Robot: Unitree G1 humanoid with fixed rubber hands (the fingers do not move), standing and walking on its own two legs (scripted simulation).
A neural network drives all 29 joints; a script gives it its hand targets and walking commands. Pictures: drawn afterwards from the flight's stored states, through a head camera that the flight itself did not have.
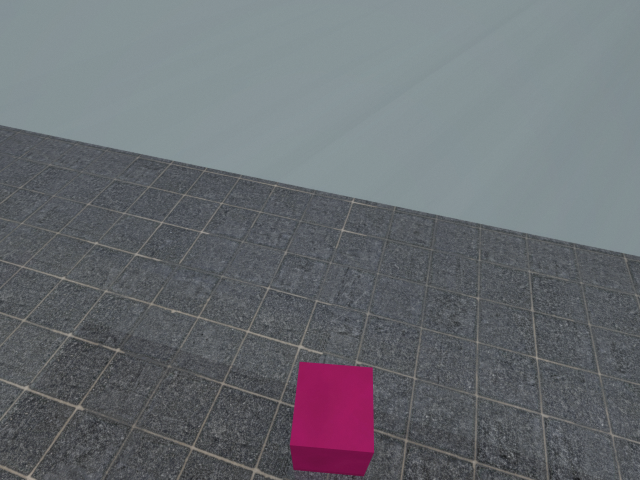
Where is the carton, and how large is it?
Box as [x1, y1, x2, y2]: [290, 362, 373, 475]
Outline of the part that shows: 300,362 290,439 290,449 293,468 300,470 363,475 373,453 372,368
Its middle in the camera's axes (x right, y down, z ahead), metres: +0.04 +0.50 +1.08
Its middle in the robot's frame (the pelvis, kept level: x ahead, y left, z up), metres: +0.42 -0.02 -0.66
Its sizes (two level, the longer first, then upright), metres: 0.210 0.200 0.250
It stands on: the floor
